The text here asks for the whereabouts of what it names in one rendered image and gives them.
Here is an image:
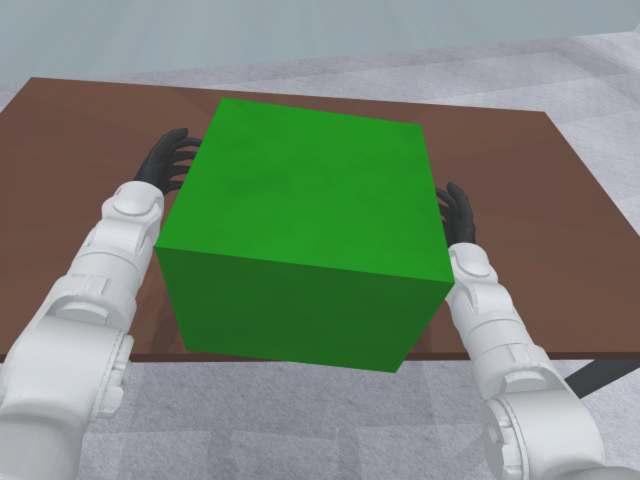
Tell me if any robot left upper arm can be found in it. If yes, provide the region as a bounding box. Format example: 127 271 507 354
0 315 134 480

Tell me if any left robot forearm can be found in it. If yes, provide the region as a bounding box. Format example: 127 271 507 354
0 181 164 407

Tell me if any right robot forearm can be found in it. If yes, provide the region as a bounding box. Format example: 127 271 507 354
445 243 605 463

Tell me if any right robot hand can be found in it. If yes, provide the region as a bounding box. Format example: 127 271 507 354
435 182 476 249

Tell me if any carton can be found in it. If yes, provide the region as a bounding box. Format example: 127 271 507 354
154 97 455 373

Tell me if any left robot hand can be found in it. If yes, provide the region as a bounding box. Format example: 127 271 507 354
133 128 203 196

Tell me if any robot right upper arm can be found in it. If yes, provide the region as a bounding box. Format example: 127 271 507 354
481 388 640 480

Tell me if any table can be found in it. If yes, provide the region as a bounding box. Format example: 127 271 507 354
0 77 640 399

